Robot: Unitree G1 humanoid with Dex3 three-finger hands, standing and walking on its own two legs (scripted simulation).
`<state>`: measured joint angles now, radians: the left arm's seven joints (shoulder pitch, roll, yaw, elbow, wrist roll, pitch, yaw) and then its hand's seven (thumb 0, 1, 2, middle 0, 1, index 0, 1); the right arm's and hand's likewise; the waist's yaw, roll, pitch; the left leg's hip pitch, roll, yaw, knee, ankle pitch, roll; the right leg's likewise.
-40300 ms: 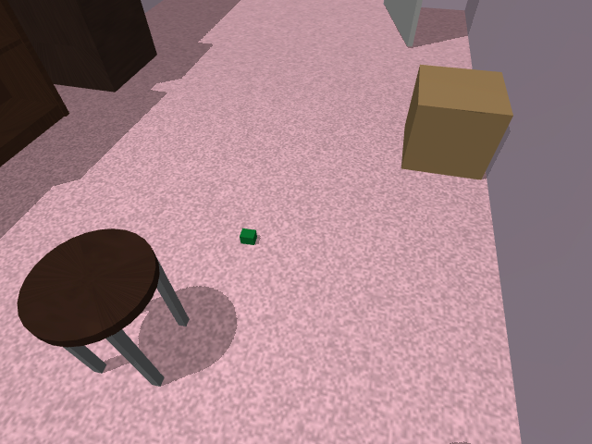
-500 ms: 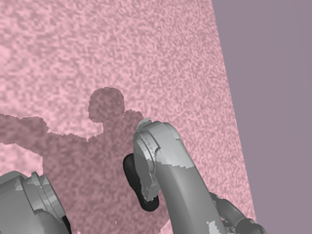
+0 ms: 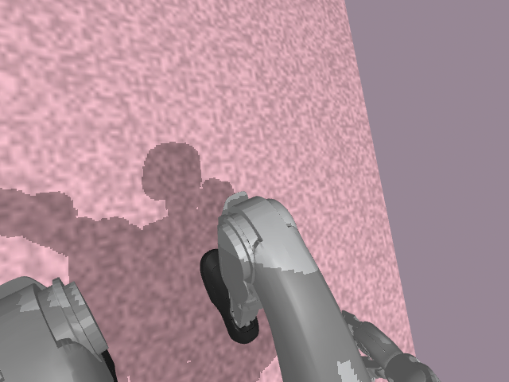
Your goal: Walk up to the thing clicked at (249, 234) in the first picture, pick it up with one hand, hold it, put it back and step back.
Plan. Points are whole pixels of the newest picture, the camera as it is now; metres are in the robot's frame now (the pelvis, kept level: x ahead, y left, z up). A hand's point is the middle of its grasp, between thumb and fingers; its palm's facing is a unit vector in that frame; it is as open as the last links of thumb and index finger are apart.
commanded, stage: open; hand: left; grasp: from above
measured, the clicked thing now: out of the picture +0.49 +0.33 -0.28
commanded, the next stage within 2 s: withdraw in 0.06 s
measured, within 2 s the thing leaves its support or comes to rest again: neither
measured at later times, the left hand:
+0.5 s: hand out of the picture +0.50 +0.35 -0.16, palm faces -0.30 -0.05 -0.95, open 12.8 cm
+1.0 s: hand out of the picture +0.45 +0.33 -0.11, palm faces -0.52 -0.11 -0.84, open 12.3 cm
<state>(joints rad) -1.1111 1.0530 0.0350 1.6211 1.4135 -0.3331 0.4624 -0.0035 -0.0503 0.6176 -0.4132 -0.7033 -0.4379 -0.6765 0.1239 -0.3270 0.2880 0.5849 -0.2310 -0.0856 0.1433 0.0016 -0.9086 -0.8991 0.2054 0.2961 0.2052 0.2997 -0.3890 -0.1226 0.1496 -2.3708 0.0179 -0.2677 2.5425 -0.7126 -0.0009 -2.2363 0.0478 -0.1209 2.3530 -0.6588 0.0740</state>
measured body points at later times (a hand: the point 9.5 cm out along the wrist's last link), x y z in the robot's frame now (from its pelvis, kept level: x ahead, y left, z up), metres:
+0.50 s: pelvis +0.00 +0.00 +0.01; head +0.26 +0.13 +0.36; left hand +0.51 +0.35 -0.11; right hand +0.07 -0.26 -0.06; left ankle +0.06 +0.13 -0.27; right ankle +0.12 -0.14 -0.27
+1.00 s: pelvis -0.01 -0.01 +0.04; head +0.23 +0.10 +0.40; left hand +0.48 +0.34 -0.07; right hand +0.06 -0.29 -0.04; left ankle +0.06 +0.13 -0.27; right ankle +0.12 -0.14 -0.27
